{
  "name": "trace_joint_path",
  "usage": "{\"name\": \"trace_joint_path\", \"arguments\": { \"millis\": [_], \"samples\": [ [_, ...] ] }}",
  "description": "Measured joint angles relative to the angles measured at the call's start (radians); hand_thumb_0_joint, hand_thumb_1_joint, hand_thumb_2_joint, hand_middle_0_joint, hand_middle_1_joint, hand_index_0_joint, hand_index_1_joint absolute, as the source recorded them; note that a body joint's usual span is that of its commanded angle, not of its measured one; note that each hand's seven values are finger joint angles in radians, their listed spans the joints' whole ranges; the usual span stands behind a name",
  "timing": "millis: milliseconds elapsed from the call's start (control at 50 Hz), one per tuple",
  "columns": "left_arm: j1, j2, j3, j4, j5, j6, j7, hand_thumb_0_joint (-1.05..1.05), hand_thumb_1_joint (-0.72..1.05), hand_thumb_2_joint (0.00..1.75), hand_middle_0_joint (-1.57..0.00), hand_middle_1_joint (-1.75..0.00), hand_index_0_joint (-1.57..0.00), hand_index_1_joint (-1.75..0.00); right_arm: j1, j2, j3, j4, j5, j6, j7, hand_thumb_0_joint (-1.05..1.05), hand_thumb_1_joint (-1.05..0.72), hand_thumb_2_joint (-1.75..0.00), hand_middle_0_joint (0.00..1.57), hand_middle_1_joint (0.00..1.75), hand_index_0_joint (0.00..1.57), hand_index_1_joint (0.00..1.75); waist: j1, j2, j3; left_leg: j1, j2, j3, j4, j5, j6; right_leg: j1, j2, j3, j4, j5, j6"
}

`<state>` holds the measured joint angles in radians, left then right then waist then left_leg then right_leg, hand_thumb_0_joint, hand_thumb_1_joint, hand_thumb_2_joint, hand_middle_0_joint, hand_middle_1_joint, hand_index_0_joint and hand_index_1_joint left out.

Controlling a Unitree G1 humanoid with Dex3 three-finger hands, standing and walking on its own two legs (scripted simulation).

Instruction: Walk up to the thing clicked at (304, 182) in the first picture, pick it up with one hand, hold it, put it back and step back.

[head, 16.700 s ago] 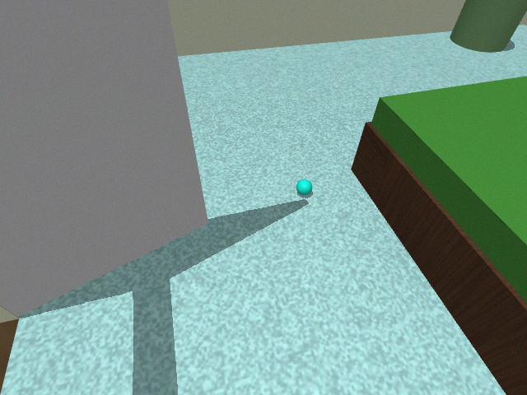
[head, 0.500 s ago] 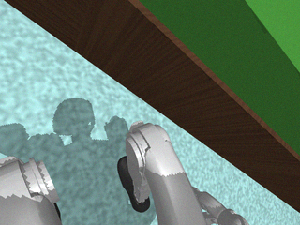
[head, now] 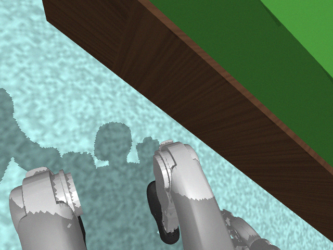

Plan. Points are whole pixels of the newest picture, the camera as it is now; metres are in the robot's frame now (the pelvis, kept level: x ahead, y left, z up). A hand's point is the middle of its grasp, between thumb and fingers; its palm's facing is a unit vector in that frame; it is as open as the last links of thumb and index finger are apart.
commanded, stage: settle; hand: left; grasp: from above
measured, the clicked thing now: out of the picture +0.45 +0.37 -0.21
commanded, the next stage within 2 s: lift in 0.38 s
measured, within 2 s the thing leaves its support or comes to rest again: neither
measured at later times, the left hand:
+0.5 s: hand out of the picture +0.43 +0.36 -0.11, palm faces -0.44 -0.10 -0.89, open 10.4 cm
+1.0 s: hand out of the picture +0.38 +0.36 -0.02, palm faces -0.44 -0.13 -0.89, open 10.4 cm
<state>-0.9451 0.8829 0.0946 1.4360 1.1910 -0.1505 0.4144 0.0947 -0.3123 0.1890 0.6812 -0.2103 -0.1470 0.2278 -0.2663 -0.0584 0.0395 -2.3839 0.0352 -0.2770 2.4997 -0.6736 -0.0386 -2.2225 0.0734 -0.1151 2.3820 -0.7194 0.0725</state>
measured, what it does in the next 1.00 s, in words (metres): rises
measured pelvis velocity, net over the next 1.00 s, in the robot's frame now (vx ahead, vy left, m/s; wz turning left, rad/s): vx -0.01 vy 0.00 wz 0.12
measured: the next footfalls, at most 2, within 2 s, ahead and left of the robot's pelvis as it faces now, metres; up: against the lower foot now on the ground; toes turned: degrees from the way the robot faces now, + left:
none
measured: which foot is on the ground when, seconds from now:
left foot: down 0.00-1.00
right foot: down 0.00-1.00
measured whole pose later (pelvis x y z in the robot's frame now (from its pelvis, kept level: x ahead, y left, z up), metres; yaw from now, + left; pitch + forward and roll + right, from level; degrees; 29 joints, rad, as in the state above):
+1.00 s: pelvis -0.01 +0.00 +0.09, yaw +7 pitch +34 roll -8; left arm -0.76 0.70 0.02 0.99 1.07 -0.12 0.07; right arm 0.18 -0.27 0.02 0.66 -0.05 0.05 0.09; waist -0.14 0.04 -0.13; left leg -2.16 0.04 -0.14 2.16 -0.61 -0.01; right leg -2.03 0.01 -0.04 2.11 -0.68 0.06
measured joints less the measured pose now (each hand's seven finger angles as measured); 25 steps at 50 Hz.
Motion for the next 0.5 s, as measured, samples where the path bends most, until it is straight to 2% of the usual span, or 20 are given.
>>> {"name": "trace_joint_path", "arguments": {
  "millis": [200, 360, 500],
  "samples": [
    [0.007, -0.062, -0.033, -0.085, -0.013, -0.001, -0.114, -0.01, -0.10, 0.52, -0.65, -0.64, -0.71, -0.62, 0.016, 0.010, -0.051, -0.010, 0.056, 0.069, -0.019, 0.00, -0.92, -0.90, 0.20, 0.30, 0.20, 0.30, 0.042, 0.036, -0.043, 0.027, 0.000, 0.040, -0.055, 0.019, 0.005, 0.017, -0.015, 0.027, -0.029, 0.005, 0.003],
    [-0.012, -0.069, -0.042, -0.094, 0.002, -0.015, -0.162, -0.01, -0.10, 0.55, -0.63, -0.65, -0.69, -0.64, 0.035, 0.010, -0.065, -0.017, 0.073, 0.109, -0.058, 0.00, -0.92, -0.90, 0.20, 0.30, 0.20, 0.30, 0.043, 0.047, -0.060, 0.043, -0.002, 0.055, -0.095, 0.042, 0.006, 0.028, -0.024, 0.034, -0.058, 0.022, -0.009],
    [-0.023, -0.067, -0.041, -0.099, 0.008, -0.022, -0.179, -0.01, -0.10, 0.58, -0.61, -0.67, -0.67, -0.67, 0.060, 0.009, -0.073, -0.012, 0.079, 0.133, -0.087, 0.00, -0.91, -0.90, 0.20, 0.30, 0.20, 0.30, 0.037, 0.051, -0.070, 0.052, -0.002, 0.067, -0.122, 0.054, 0.009, 0.033, -0.028, 0.041, -0.077, 0.032, -0.007]
  ]
}}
